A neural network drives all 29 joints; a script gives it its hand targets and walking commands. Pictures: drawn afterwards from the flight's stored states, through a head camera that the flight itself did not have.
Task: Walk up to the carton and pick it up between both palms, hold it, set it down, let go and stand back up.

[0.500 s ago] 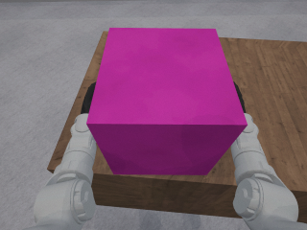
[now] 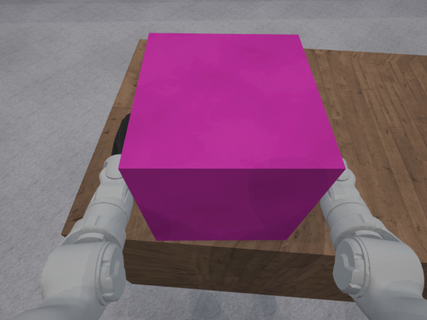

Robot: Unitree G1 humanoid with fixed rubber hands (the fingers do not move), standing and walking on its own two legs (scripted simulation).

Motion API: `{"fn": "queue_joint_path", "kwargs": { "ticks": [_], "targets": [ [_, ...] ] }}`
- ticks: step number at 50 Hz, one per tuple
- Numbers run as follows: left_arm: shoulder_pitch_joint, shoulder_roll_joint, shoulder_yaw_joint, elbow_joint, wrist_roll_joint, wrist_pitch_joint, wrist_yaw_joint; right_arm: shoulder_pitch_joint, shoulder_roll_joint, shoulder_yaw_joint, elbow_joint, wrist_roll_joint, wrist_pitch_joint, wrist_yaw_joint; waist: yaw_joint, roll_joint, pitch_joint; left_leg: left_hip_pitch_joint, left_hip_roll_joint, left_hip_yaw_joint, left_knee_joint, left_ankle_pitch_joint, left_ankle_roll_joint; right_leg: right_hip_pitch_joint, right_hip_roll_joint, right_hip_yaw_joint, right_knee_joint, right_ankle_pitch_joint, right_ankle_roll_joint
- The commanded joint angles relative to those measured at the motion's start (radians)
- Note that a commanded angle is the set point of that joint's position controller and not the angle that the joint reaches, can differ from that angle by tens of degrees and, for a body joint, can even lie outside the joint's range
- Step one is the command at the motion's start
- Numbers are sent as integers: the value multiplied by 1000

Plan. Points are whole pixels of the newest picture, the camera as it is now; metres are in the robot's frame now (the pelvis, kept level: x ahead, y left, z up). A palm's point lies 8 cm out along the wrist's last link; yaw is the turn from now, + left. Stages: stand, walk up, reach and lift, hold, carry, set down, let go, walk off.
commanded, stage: set down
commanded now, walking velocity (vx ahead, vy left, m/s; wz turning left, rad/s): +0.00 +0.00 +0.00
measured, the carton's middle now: (222, 144) +0.46 -0.01 +0.03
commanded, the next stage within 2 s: none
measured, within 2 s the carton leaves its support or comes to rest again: neither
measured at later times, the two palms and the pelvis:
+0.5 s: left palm (106, 157) +0.42 +0.22 +0.04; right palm (350, 148) +0.44 -0.26 +0.06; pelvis -0.03 -0.01 -0.03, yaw +0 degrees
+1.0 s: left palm (91, 121) +0.43 +0.22 +0.14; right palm (367, 117) +0.44 -0.25 +0.14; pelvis -0.05 -0.02 -0.02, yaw +2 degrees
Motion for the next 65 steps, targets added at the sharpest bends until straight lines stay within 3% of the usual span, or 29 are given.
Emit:
{"fn": "queue_joint_path", "kwargs": {
  "ticks": [1, 5, 10, 15, 22, 28, 34, 44, 56, 65],
  "targets": [
    [-522, 76, -199, 18, -214, -76, 57, -485, -140, 240, 9, 220, -12, -29, 7, 25, -706, 238, 5, 11, 137, 367, -68, 64, 28, -58, 88, 311, -3],
    [-555, 163, -247, 127, -307, -139, 39, -540, -235, 337, 44, 342, -44, -58, 11, 0, -806, 168, -6, 12, 202, 445, -81, 108, 31, -56, 167, 479, 21],
    [-570, 242, -274, 178, -343, -170, 9, -560, -333, 410, 87, 442, -84, -74, 5, -8, -877, 111, -16, 19, 238, 522, -97, 155, 39, -60, 231, 629, 44],
    [-588, 286, -307, 160, -379, -148, -7, -575, -392, 463, 122, 523, -63, -55, 6, -4, -868, 125, -13, 19, 246, 493, -95, 76, 53, -72, 230, 531, 39],
    [-704, 358, -395, 84, -500, -118, -12, -669, -438, 478, 42, 575, -2, -5, 7, -18, -907, 17, -19, 21, 243, 282, -65, -13, 44, -71, 242, 318, 34],
    [-768, 409, -448, 51, -566, -51, -23, -737, -447, 499, -4, 607, 69, 10, 9, -38, -954, -125, -38, 17, 246, 156, -29, 58, 22, -37, 277, 277, 36],
    [-780, 439, -451, 54, -557, 37, -38, -761, -456, 498, -9, 620, 140, -5, 2, -51, -923, -188, -51, 9, 215, 103, -9, 155, 12, -7, 266, 251, 40],
    [-847, 461, -434, -26, -538, 167, -8, -812, -491, 389, -72, 543, 240, -27, -31, -28, -871, -88, -45, -8, 148, 63, -21, 163, 21, -24, 202, 187, 22],
    [-865, 455, -417, -153, -526, 349, -5, -820, -537, 384, -74, 587, 376, 0, -36, 77, -772, 186, -36, -40, 117, 240, -52, 117, 45, -58, 118, 251, -4],
    [-812, 491, -342, -252, -482, 490, -20, -802, -547, 404, -132, 609, 480, -1, -24, 44, -654, 232, -44, -33, 59, 275, -36, 252, 42, -41, 75, 328, 11]
  ]
}}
